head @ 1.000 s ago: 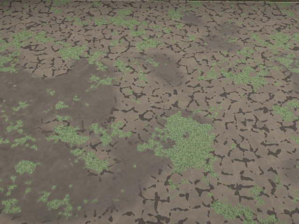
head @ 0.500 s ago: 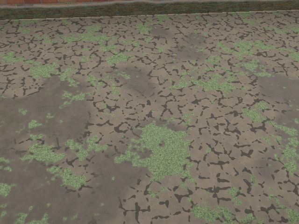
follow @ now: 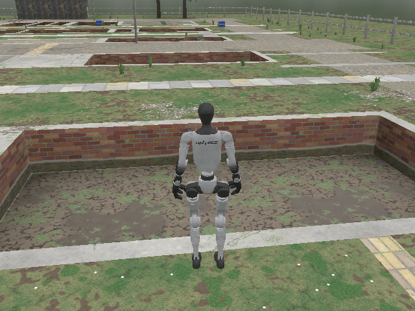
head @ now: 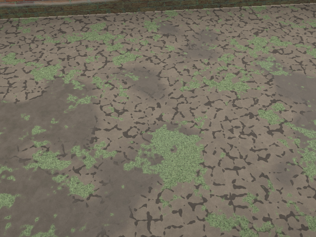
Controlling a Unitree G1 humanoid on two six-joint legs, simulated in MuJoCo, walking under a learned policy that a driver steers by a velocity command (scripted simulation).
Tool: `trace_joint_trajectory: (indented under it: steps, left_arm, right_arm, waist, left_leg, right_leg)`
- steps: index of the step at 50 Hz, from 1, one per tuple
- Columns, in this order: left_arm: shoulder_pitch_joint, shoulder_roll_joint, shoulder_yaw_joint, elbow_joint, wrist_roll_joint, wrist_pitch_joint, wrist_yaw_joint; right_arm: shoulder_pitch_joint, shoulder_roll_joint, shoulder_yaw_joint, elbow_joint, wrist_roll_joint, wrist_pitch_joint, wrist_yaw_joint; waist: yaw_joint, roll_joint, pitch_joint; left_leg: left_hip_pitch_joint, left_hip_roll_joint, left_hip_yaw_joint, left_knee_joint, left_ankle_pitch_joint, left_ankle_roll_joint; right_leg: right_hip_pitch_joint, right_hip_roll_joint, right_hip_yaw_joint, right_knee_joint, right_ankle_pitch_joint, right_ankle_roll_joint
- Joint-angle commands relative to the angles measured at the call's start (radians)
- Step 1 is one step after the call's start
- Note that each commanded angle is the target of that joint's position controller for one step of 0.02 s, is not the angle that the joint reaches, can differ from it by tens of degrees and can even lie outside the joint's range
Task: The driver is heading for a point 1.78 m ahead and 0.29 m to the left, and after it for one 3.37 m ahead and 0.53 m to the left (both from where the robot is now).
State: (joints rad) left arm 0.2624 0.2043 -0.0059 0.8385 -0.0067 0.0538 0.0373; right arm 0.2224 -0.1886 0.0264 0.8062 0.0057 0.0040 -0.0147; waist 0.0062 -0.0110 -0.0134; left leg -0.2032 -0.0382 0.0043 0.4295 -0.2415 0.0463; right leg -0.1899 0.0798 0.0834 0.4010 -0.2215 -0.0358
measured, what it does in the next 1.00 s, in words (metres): walks ahead: left foot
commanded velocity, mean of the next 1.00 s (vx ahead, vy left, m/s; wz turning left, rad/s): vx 0.21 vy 0.00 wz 0.00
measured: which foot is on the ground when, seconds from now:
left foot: down 0.00-0.66, up 0.68-0.96, down 0.98-1.00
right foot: down 0.00-0.98, up 1.00-1.00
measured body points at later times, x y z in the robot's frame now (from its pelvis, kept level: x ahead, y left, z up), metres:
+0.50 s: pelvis +0.02 +0.01 +0.00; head +0.02 +0.01 +0.45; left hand +0.05 +0.25 -0.16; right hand +0.08 -0.24 -0.14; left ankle -0.01 +0.09 -0.74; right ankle -0.01 -0.10 -0.74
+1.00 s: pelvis +0.11 -0.01 -0.02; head +0.12 +0.00 +0.43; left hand +0.08 +0.24 -0.18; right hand +0.24 -0.25 -0.14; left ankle +0.16 +0.08 -0.75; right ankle +0.00 -0.10 -0.73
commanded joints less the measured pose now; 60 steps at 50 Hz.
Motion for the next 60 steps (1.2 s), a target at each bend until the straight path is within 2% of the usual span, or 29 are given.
trace_joint_trajectory:
  steps: [1, 18, 20, 22, 25, 26, 29, 32, 33, 34, 35, 37, 38, 40, 42, 43, 44, 46, 47, 48, 49, 50, 51, 52, 53, 54, 57, 59, 60]
  left_arm:
    - [0.016, 0.087, 0.017, -0.029, -0.001, -0.008, 0.006]
    - [0.024, 0.087, 0.005, 0.112, 0.003, -0.001, 0.020]
    - [0.029, 0.083, 0.001, 0.131, 0.007, 0.001, 0.020]
    - [0.020, 0.101, 0.008, 0.129, 0.013, 0.002, 0.019]
    - [-0.019, 0.094, 0.007, 0.105, 0.027, -0.009, 0.016]
    - [-0.035, 0.081, 0.004, 0.092, 0.024, -0.020, 0.015]
    - [0.011, 0.095, 0.013, 0.092, 0.028, -0.046, 0.010]
    - [0.114, 0.088, 0.018, 0.112, 0.017, -0.065, 0.011]
    - [0.191, 0.107, 0.026, 0.135, 0.015, -0.068, 0.014]
    - [0.262, 0.175, 0.048, 0.162, 0.005, -0.066, 0.018]
    - [0.318, 0.176, 0.047, 0.166, 0.004, -0.065, 0.009]
    - [0.282, 0.155, 0.045, 0.146, 0.011, -0.068, 0.004]
    - [0.249, 0.150, 0.044, 0.136, 0.017, -0.068, 0.005]
    - [0.185, 0.124, 0.035, 0.116, 0.011, -0.080, 0.001]
    - [0.169, 0.111, 0.027, 0.111, 0.007, -0.089, 0.001]
    - [0.134, 0.108, 0.025, 0.093, 0.003, -0.094, -0.001]
    - [0.131, 0.132, 0.030, 0.091, 0.006, -0.097, -0.004]
    - [0.177, 0.153, 0.035, 0.106, 0.012, -0.089, -0.004]
    - [0.121, 0.183, 0.044, 0.080, 0.009, -0.095, -0.002]
    - [0.083, 0.198, 0.047, 0.078, -0.005, -0.093, 0.001]
    - [0.059, 0.166, 0.039, 0.055, -0.020, -0.090, 0.003]
    - [0.129, 0.062, 0.020, 0.019, -0.021, -0.080, 0.013]
    - [0.099, 0.114, 0.040, 0.004, 0.002, -0.062, 0.025]
    - [0.041, 0.141, 0.046, -0.028, 0.004, -0.056, 0.026]
    - [0.001, 0.148, 0.047, -0.046, 0.000, -0.055, 0.024]
    - [-0.003, 0.141, 0.046, -0.057, 0.000, -0.047, 0.026]
    - [0.002, 0.103, 0.039, -0.080, 0.017, -0.017, 0.020]
    - [-0.046, 0.063, 0.019, -0.112, 0.024, -0.005, 0.010]
    - [-0.093, 0.052, 0.010, -0.132, 0.027, -0.001, 0.005]
  right_arm:
    - [-0.004, -0.101, -0.022, -0.044, 0.001, -0.013, -0.004]
    - [0.017, -0.117, -0.024, 0.075, -0.003, -0.009, -0.011]
    - [0.032, -0.116, -0.023, 0.097, -0.008, -0.005, -0.011]
    - [0.049, -0.157, -0.041, 0.110, -0.011, 0.006, -0.014]
    - [0.086, -0.173, -0.055, 0.119, -0.010, 0.016, -0.020]
    - [0.091, -0.177, -0.057, 0.124, -0.006, 0.017, -0.026]
    - [0.135, -0.184, -0.068, 0.141, -0.012, 0.006, -0.028]
    - [0.076, -0.170, -0.067, 0.121, -0.007, 0.000, -0.030]
    - [0.031, -0.149, -0.063, 0.099, -0.003, -0.003, -0.028]
    - [-0.004, -0.099, -0.048, 0.069, -0.005, -0.006, -0.022]
    - [-0.026, -0.133, -0.059, 0.052, -0.016, -0.004, -0.027]
    - [-0.003, -0.127, -0.062, 0.060, -0.010, -0.003, -0.022]
    - [0.008, -0.126, -0.063, 0.058, -0.006, -0.002, -0.016]
    - [0.023, -0.129, -0.065, 0.054, -0.011, 0.010, -0.009]
    - [-0.024, -0.111, -0.056, 0.031, -0.019, 0.023, -0.008]
    - [-0.088, -0.089, -0.046, -0.006, -0.012, 0.025, -0.007]
    - [-0.106, -0.076, -0.040, -0.019, -0.012, 0.033, -0.007]
    - [0.010, -0.079, -0.041, 0.011, -0.022, 0.045, 0.003]
    - [0.066, -0.105, -0.052, 0.020, -0.035, 0.046, -0.005]
    - [0.203, -0.103, -0.060, 0.059, -0.039, 0.042, -0.009]
    - [0.338, -0.176, -0.082, 0.080, -0.048, 0.034, -0.015]
    - [0.300, -0.225, -0.079, 0.032, -0.035, 0.029, -0.016]
    - [0.221, -0.239, -0.094, 0.035, 0.011, 0.035, -0.016]
    - [0.086, -0.178, -0.077, -0.010, 0.005, 0.031, -0.014]
    - [-0.009, -0.124, -0.058, -0.044, -0.005, 0.022, -0.007]
    - [-0.052, -0.101, -0.047, -0.063, -0.010, 0.011, -0.004]
    - [-0.038, -0.102, -0.037, -0.077, -0.014, -0.013, 0.002]
    - [-0.048, -0.118, -0.035, -0.086, -0.012, -0.014, 0.007]
    - [-0.050, -0.125, -0.037, -0.094, -0.012, -0.009, 0.010]
  waist:
    - [0.000, 0.025, -0.014]
    - [-0.007, 0.015, 0.007]
    - [-0.010, 0.016, -0.004]
    - [-0.017, 0.048, 0.024]
    - [-0.044, 0.105, 0.113]
    - [-0.041, 0.109, 0.137]
    - [-0.032, 0.079, 0.098]
    - [0.024, 0.042, 0.055]
    - [0.055, -0.038, 0.045]
    - [0.088, -0.204, 0.030]
    - [0.121, -0.205, 0.052]
    - [0.074, -0.058, 0.054]
    - [0.043, -0.042, 0.052]
    - [-0.009, -0.074, 0.053]
    - [-0.017, -0.105, 0.088]
    - [-0.019, -0.096, 0.110]
    - [-0.012, -0.123, 0.106]
    - [-0.020, -0.141, 0.043]
    - [-0.065, -0.086, 0.056]
    - [-0.148, -0.064, 0.013]
    - [-0.212, 0.060, -0.070]
    - [-0.146, 0.236, -0.176]
    - [-0.133, 0.225, -0.099]
    - [-0.083, 0.177, -0.008]
    - [-0.050, 0.131, 0.028]
    - [-0.024, 0.136, 0.031]
    - [0.003, 0.092, -0.019]
    - [0.016, 0.079, -0.019]
    - [-0.002, 0.094, -0.015]
  left_leg:
    - [0.017, 0.121, -0.123, -0.073, 0.181, 0.010]
    - [0.053, 0.126, -0.125, -0.090, 0.249, 0.011]
    - [0.057, 0.112, -0.127, -0.118, 0.062, 0.013]
    - [0.053, 0.110, -0.163, -0.131, -0.192, 0.050]
    - [0.056, 0.211, -0.317, -0.205, -0.392, 0.137]
    - [0.061, 0.236, -0.335, -0.192, -0.307, 0.159]
    - [0.085, 0.256, -0.338, -0.103, -0.052, 0.189]
    - [-0.017, 0.174, -0.227, 0.072, 0.124, 0.146]
    - [-0.140, 0.092, -0.133, 0.201, 0.129, 0.100]
    - [-0.345, -0.020, 0.015, 0.397, -0.036, 0.035]
    - [-0.517, -0.030, 0.020, 0.557, -0.300, 0.018]
    - [-0.546, 0.015, -0.056, 0.742, -0.271, 0.004]
    - [-0.526, 0.030, -0.063, 0.755, -0.234, 0.001]
    - [-0.419, 0.048, -0.048, 0.672, -0.136, -0.012]
    - [-0.334, 0.040, 0.004, 0.532, -0.055, -0.011]
    - [-0.236, 0.016, 0.039, 0.402, -0.027, -0.018]
    - [-0.161, -0.013, 0.079, 0.340, -0.018, -0.015]
    - [-0.037, -0.052, 0.099, 0.336, -0.067, 0.012]
    - [0.077, -0.069, 0.096, 0.239, 0.023, 0.020]
    - [0.214, -0.056, 0.062, 0.106, 0.100, 0.044]
    - [0.359, 0.116, -0.146, 0.026, 0.209, 0.106]
    - [0.408, 0.384, -0.459, 0.020, 0.559, 0.229]
    - [0.213, 0.376, -0.504, -0.026, 0.396, 0.277]
    - [0.088, 0.356, -0.448, -0.058, 0.299, 0.270]
    - [-0.010, 0.317, -0.370, -0.094, 0.294, 0.240]
    - [-0.071, 0.289, -0.311, -0.115, 0.345, 0.214]
    - [-0.132, 0.260, -0.227, -0.122, 0.419, 0.196]
    - [-0.157, 0.216, -0.171, -0.125, 0.293, 0.155]
    - [-0.170, 0.200, -0.169, -0.131, 0.197, 0.144]
  right_leg:
    - [0.003, -0.104, 0.096, -0.044, 0.144, -0.011]
    - [0.036, -0.121, 0.092, -0.056, 0.183, -0.005]
    - [0.043, -0.113, 0.088, -0.068, 0.075, -0.009]
    - [-0.026, -0.071, 0.052, 0.003, -0.104, -0.028]
    - [-0.212, -0.044, -0.007, 0.131, -0.166, -0.036]
    - [-0.246, -0.062, -0.028, 0.156, -0.134, -0.041]
    - [-0.242, -0.072, -0.057, 0.201, -0.135, -0.048]
    - [-0.084, -0.083, -0.018, 0.165, -0.022, -0.067]
    - [0.054, -0.124, 0.069, 0.101, 0.099, -0.086]
    - [0.231, -0.245, 0.248, 0.022, 0.291, -0.154]
    - [0.322, -0.379, 0.397, -0.014, 0.586, -0.216]
    - [0.301, -0.395, 0.317, 0.030, 0.796, -0.258]
    - [0.260, -0.373, 0.264, 0.020, 0.762, -0.242]
    - [0.143, -0.295, 0.156, -0.013, 0.688, -0.178]
    - [0.054, -0.239, 0.074, -0.017, 0.690, -0.145]
    - [-0.041, -0.193, 0.018, -0.021, 0.660, -0.129]
    - [-0.078, -0.177, 0.006, -0.008, 0.665, -0.127]
    - [-0.057, -0.199, 0.056, 0.018, 0.701, -0.132]
    - [-0.130, -0.180, 0.032, 0.068, 0.732, -0.118]
    - [-0.145, -0.153, 0.006, 0.200, 0.692, -0.092]
    - [-0.224, -0.081, -0.048, 0.502, 0.455, -0.045]
    - [-0.326, 0.080, -0.023, 0.780, -0.338, -0.009]
    - [-0.378, 0.075, 0.086, 0.864, -0.317, 0.002]
    - [-0.403, 0.041, 0.102, 0.900, -0.247, 0.014]
    - [-0.379, 0.008, 0.097, 0.853, -0.191, 0.026]
    - [-0.331, -0.012, 0.094, 0.788, -0.164, 0.044]
    - [-0.202, -0.032, 0.057, 0.627, -0.140, 0.081]
    - [-0.138, -0.070, 0.012, 0.418, -0.087, 0.079]
    - [-0.108, -0.074, -0.021, 0.345, -0.064, 0.079]
Keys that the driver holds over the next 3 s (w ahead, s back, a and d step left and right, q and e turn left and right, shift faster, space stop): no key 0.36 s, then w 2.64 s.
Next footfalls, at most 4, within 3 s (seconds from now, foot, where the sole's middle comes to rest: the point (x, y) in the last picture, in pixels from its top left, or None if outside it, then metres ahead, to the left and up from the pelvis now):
0.98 left None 0.21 0.07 -0.78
1.30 right None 0.21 -0.14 -0.78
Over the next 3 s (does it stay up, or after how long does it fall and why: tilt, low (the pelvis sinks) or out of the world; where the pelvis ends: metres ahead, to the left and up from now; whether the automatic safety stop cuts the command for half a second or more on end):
stays up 0.20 -0.05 -0.02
